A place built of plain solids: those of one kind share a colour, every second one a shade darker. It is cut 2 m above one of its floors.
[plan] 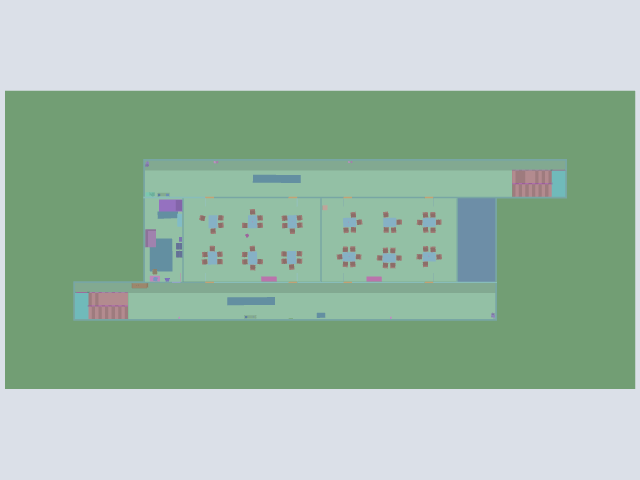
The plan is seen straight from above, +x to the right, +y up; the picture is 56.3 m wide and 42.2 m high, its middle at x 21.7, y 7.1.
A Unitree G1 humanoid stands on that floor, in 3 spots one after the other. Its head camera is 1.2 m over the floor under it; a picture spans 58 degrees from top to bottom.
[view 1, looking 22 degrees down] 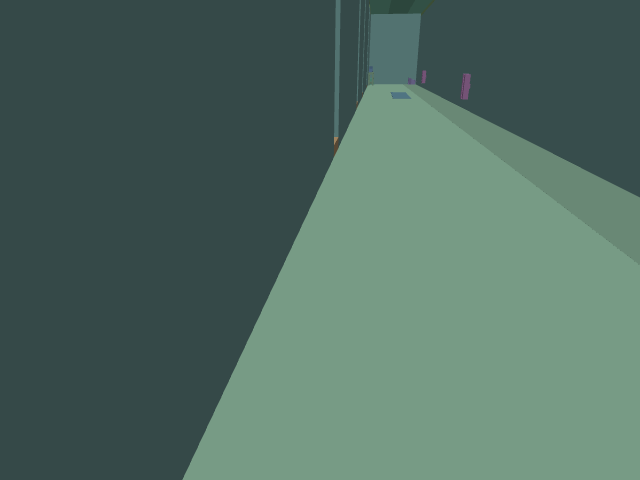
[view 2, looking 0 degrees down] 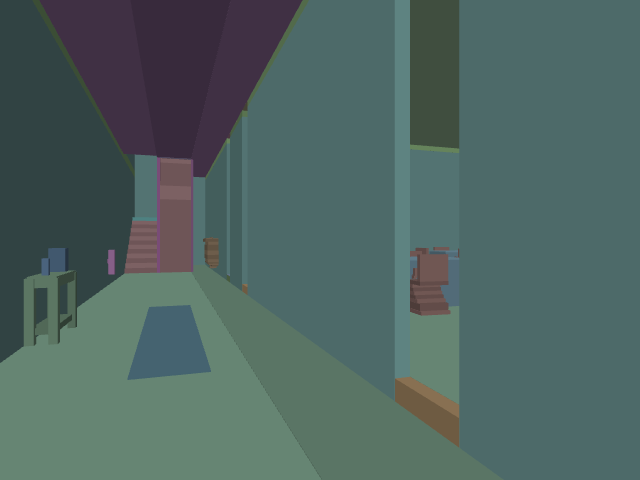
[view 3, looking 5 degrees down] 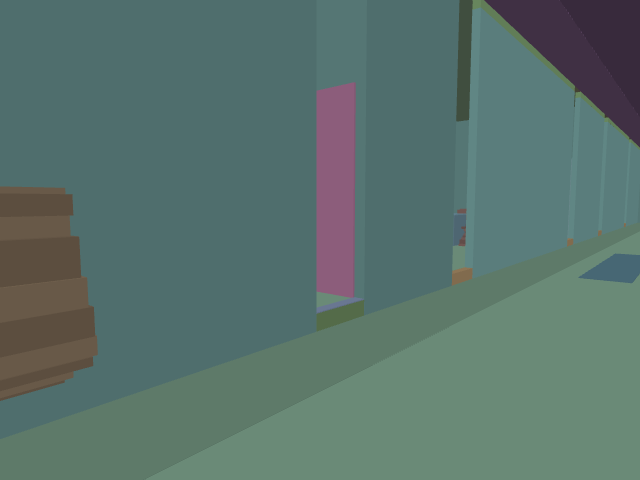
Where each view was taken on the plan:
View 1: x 37.69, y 11.46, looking -173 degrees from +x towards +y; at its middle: floor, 3.20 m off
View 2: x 21.80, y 1.74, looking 161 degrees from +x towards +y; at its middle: wall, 4.84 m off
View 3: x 5.73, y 0.70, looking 41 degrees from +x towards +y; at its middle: leaf_door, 4.90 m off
